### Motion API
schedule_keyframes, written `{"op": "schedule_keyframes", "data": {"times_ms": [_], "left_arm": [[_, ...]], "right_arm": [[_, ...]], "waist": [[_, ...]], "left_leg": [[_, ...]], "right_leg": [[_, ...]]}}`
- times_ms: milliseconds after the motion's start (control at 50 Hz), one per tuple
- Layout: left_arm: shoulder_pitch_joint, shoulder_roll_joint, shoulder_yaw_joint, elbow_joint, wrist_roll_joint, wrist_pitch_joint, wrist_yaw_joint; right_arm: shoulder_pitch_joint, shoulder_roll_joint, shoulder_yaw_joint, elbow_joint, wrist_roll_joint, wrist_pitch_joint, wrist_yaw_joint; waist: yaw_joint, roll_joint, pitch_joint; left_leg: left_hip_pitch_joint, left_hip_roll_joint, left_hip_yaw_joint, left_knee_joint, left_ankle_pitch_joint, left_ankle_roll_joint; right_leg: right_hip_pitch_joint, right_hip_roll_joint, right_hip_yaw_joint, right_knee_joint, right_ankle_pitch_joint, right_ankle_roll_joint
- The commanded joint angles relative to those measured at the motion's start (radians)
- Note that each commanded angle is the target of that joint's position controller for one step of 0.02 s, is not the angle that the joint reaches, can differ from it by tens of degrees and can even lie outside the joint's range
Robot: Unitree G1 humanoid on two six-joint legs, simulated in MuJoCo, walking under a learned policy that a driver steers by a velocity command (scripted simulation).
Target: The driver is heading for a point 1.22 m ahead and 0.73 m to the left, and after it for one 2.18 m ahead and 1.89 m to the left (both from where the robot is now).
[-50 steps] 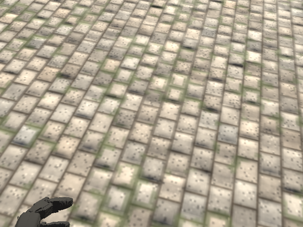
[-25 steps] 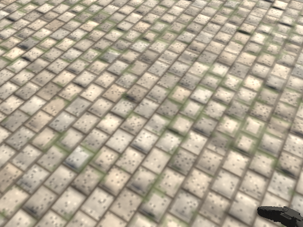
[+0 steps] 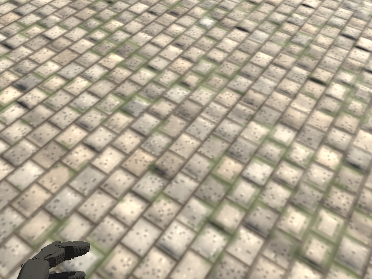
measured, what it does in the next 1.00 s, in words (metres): walks ahead, turning left: right foot, then left foot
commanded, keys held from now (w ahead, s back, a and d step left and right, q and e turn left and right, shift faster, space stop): w+q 1.00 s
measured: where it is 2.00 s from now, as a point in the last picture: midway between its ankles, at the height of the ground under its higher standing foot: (75, 208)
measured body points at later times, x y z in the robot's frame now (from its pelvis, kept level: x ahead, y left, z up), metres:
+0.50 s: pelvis +0.25 +0.03 -0.01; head +0.29 +0.05 +0.44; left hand +0.18 +0.32 -0.13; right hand +0.55 -0.12 -0.07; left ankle +0.36 +0.19 -0.72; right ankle +0.14 -0.13 -0.73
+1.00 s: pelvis +0.52 +0.15 +0.00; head +0.53 +0.17 +0.45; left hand +0.59 +0.48 -0.07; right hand +0.71 -0.08 -0.10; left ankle +0.36 +0.18 -0.73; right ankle +0.71 +0.12 -0.72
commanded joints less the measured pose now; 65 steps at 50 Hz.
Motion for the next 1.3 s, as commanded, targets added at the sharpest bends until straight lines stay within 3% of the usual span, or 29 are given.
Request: {"op": "schedule_keyframes", "data": {"times_ms": [20, 40, 60, 80, 100, 120, 220, 360, 440, 480, 520, 540, 560, 580, 600, 640, 680, 740, 840, 900, 1000, 1020, 1040, 1060, 1080, 1100, 1140, 1200, 1300], "left_arm": [[0.164, 0.172, 0.068, -0.032, 0.011, -0.025, 0.013], [0.332, 0.237, 0.084, -0.018, 0.017, -0.021, 0.022], [0.376, 0.286, 0.097, 0.020, 0.016, -0.005, 0.013], [0.337, 0.176, 0.075, -0.006, -0.001, 0.000, 0.011], [0.299, 0.123, 0.060, -0.012, -0.002, 0.006, 0.017], [0.251, 0.113, 0.053, -0.015, 0.009, 0.010, 0.016], [0.208, 0.105, 0.056, 0.024, 0.009, -0.003, 0.018], [0.239, 0.167, 0.074, 0.071, 0.001, 0.012, 0.028], [0.285, 0.204, 0.086, 0.099, -0.019, 0.032, 0.029], [0.282, 0.234, 0.095, 0.101, -0.029, 0.045, 0.034], [0.265, 0.245, 0.097, 0.095, -0.038, 0.060, 0.042], [0.279, 0.210, 0.082, 0.085, -0.021, 0.059, 0.047], [0.357, 0.060, 0.033, 0.026, 0.030, 0.041, 0.036], [0.296, 0.108, 0.030, 0.003, 0.001, 0.002, 0.024], [0.192, 0.177, 0.048, -0.024, -0.041, -0.018, 0.015], [0.172, 0.161, 0.043, -0.016, -0.010, -0.031, 0.024], [0.201, 0.172, 0.053, -0.008, 0.010, -0.011, 0.023], [0.180, 0.128, 0.043, -0.013, 0.021, 0.015, 0.025], [-0.011, 0.079, 0.022, -0.060, 0.013, 0.012, 0.014], [-0.077, 0.096, 0.027, -0.085, -0.001, 0.002, 0.002], [0.046, 0.146, 0.059, -0.064, -0.004, -0.016, 0.001], [0.155, 0.179, 0.074, -0.049, 0.010, -0.022, 0.008], [0.294, 0.244, 0.091, -0.040, 0.025, -0.021, 0.015], [0.367, 0.266, 0.100, -0.004, 0.015, -0.005, 0.006], [0.336, 0.177, 0.079, -0.020, -0.003, 0.001, 0.006], [0.288, 0.137, 0.067, -0.026, -0.003, 0.010, 0.012], [0.216, 0.103, 0.053, -0.020, 0.015, 0.016, 0.016], [0.192, 0.090, 0.051, 0.002, 0.011, 0.004, 0.019], [0.161, 0.160, 0.073, 0.032, 0.005, 0.022, 0.035]], "right_arm": [[-0.054, -0.099, -0.019, -0.076, -0.007, -0.004, -0.002], [-0.040, -0.042, 0.003, -0.101, -0.030, -0.008, -0.003], [0.105, -0.019, 0.012, -0.126, 0.009, -0.020, 0.000], [0.069, -0.127, -0.008, -0.092, 0.020, -0.018, -0.004], [-0.045, -0.167, -0.021, -0.106, 0.012, -0.012, -0.001], [-0.091, -0.151, -0.021, -0.113, 0.002, -0.006, -0.002], [-0.142, -0.063, -0.013, -0.150, 0.002, 0.016, 0.013], [-0.315, -0.034, 0.005, -0.194, -0.003, 0.001, 0.048], [-0.405, -0.046, 0.003, -0.240, 0.001, 0.003, 0.069], [-0.383, -0.076, -0.012, -0.249, -0.005, 0.008, 0.073], [-0.179, -0.143, -0.053, -0.203, -0.006, 0.015, 0.066], [0.005, -0.212, -0.089, -0.153, -0.002, 0.024, 0.049], [-0.001, -0.334, -0.105, -0.151, 0.009, 0.022, 0.034], [0.026, -0.292, -0.085, -0.193, 0.002, 0.002, 0.041], [-0.001, -0.221, -0.064, -0.177, -0.008, -0.014, 0.047], [-0.122, -0.162, -0.043, -0.182, -0.007, -0.023, 0.045], [-0.194, -0.134, -0.030, -0.204, -0.024, -0.024, 0.039], [-0.180, -0.152, -0.034, -0.181, -0.018, -0.030, 0.022], [-0.109, -0.171, -0.040, -0.137, -0.007, -0.019, 0.001], [-0.058, -0.174, -0.042, -0.108, 0.001, -0.013, -0.001], [-0.070, -0.145, -0.036, -0.099, 0.000, 0.004, -0.005], [-0.076, -0.100, -0.020, -0.109, -0.006, 0.002, -0.001], [-0.031, -0.048, -0.003, -0.128, -0.010, -0.003, -0.001], [0.066, -0.046, 0.007, -0.146, 0.011, -0.011, -0.003], [0.024, -0.140, -0.013, -0.125, 0.018, -0.008, -0.004], [-0.080, -0.174, -0.023, -0.140, 0.010, -0.002, -0.003], [-0.146, -0.145, -0.027, -0.155, -0.008, 0.002, 0.002], [-0.141, -0.086, -0.020, -0.159, 0.005, 0.019, 0.010], [-0.208, -0.050, -0.006, -0.185, -0.014, 0.022, 0.021]], "waist": [[0.158, 0.133, -0.128], [0.210, -0.012, -0.282], [0.132, -0.358, -0.359], [0.159, -0.189, -0.254], [0.182, -0.087, -0.134], [0.161, -0.019, -0.073], [0.108, -0.059, 0.013], [0.158, -0.019, 0.043], [0.174, -0.024, 0.075], [0.139, -0.047, 0.044], [0.012, -0.044, -0.075], [-0.070, 0.015, -0.167], [0.039, 0.308, -0.224], [-0.010, 0.247, -0.411], [-0.033, 0.161, -0.278], [0.049, 0.062, -0.114], [0.110, 0.090, -0.075], [0.118, 0.076, -0.042], [0.047, 0.105, 0.007], [0.022, 0.116, 0.015], [0.100, 0.170, -0.024], [0.153, 0.145, -0.116], [0.182, -0.007, -0.258], [0.149, -0.303, -0.350], [0.167, -0.174, -0.240], [0.181, -0.085, -0.113], [0.140, -0.027, -0.005], [0.110, -0.076, 0.028], [0.104, -0.053, -0.001]], "left_leg": [[-0.128, 0.166, -0.166, 0.171, 0.373, 0.079], [-0.284, 0.084, -0.058, 0.472, 0.135, 0.034], [-0.633, 0.004, 0.025, 0.753, -0.239, -0.014], [-0.729, 0.086, -0.007, 0.865, -0.179, -0.030], [-0.744, 0.117, 0.023, 0.876, -0.081, -0.037], [-0.701, 0.149, 0.047, 0.852, -0.011, -0.044], [-0.636, 0.217, 0.086, 0.709, 0.103, -0.055], [-0.603, 0.205, 0.159, 0.355, 0.399, -0.049], [-0.584, 0.182, 0.209, 0.238, 0.342, -0.011], [-0.501, 0.131, 0.257, 0.211, 0.238, 0.027], [-0.207, 0.045, 0.307, 0.142, 0.235, 0.085], [0.102, 0.068, 0.214, 0.124, 0.265, 0.130], [0.427, 0.339, -0.309, 0.072, 0.176, 0.286], [0.507, 0.444, -0.674, -0.100, -0.017, 0.383], [0.434, 0.413, -0.535, -0.129, 0.026, 0.321], [0.147, 0.329, -0.311, -0.131, 0.208, 0.254], [-0.021, 0.285, -0.225, -0.170, 0.363, 0.244], [-0.136, 0.253, -0.141, -0.197, 0.471, 0.251], [-0.199, 0.181, -0.074, -0.183, 0.349, 0.180], [-0.161, 0.205, -0.136, -0.141, 0.288, 0.166], [-0.074, 0.207, -0.237, 0.035, 0.341, 0.118], [-0.125, 0.156, -0.191, 0.194, 0.359, 0.085], [-0.361, 0.055, -0.077, 0.499, 0.176, 0.022], [-0.631, -0.002, -0.001, 0.758, -0.231, -0.023], [-0.725, 0.076, -0.021, 0.871, -0.168, -0.037], [-0.736, 0.108, 0.021, 0.884, -0.081, -0.044], [-0.670, 0.166, 0.042, 0.814, 0.028, -0.043], [-0.610, 0.197, 0.079, 0.742, 0.072, -0.051], [-0.552, 0.186, 0.154, 0.465, 0.272, -0.085]], "right_leg": [[0.388, -0.065, 0.027, -0.026, -0.047, -0.079], [0.663, -0.255, 0.215, -0.003, -0.054, -0.136], [0.896, -0.442, 0.688, -0.110, -0.295, -0.289], [0.819, -0.420, 0.676, -0.153, -0.471, -0.259], [0.695, -0.375, 0.495, -0.163, -0.433, -0.215], [0.572, -0.330, 0.378, -0.186, -0.307, -0.197], [0.384, -0.262, 0.095, -0.297, -0.043, -0.209], [0.439, -0.241, -0.143, -0.316, 0.095, -0.178], [0.537, -0.279, -0.198, -0.283, 0.153, -0.151], [0.582, -0.285, -0.236, -0.180, 0.426, -0.132], [0.536, -0.251, -0.291, 0.119, 0.658, -0.096], [0.330, -0.214, -0.298, 0.393, 0.477, -0.055], [-0.130, -0.041, -0.266, 0.762, -0.462, 0.010], [-0.262, 0.027, -0.012, 0.926, -0.607, 0.009], [-0.352, -0.027, 0.019, 0.921, -0.506, -0.009], [-0.263, -0.100, 0.009, 0.751, -0.363, -0.019], [-0.141, -0.122, 0.014, 0.665, -0.307, -0.004], [-0.109, -0.104, -0.016, 0.540, -0.233, 0.038], [-0.039, -0.035, -0.025, 0.182, 0.074, 0.057], [0.000, -0.008, -0.008, 0.087, 0.099, 0.043], [0.182, 0.010, -0.017, -0.023, -0.053, -0.027], [0.380, -0.057, 0.028, -0.015, -0.052, -0.073], [0.710, -0.255, 0.264, -0.003, -0.111, -0.167], [0.894, -0.418, 0.685, -0.120, -0.368, -0.272], [0.818, -0.407, 0.675, -0.160, -0.561, -0.245], [0.680, -0.369, 0.515, -0.179, -0.508, -0.208], [0.475, -0.293, 0.313, -0.223, -0.284, -0.187], [0.376, -0.249, 0.126, -0.279, -0.070, -0.191], [0.385, -0.232, -0.114, -0.245, 0.402, -0.193]]}}
Velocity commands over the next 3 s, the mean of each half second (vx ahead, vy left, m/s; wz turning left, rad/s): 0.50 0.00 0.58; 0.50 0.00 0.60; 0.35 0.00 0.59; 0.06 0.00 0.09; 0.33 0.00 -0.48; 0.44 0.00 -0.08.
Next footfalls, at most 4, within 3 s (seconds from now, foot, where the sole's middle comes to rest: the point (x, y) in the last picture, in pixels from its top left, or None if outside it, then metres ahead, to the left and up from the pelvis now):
0.02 right None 0.18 -0.13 -0.77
0.54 left None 0.40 0.19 -0.77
1.02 right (132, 213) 0.74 0.15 -0.77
1.50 left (42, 226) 0.71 0.48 -0.77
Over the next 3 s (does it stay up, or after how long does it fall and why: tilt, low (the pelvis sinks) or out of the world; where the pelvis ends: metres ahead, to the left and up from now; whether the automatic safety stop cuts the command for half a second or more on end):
stays up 1.15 0.59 -0.01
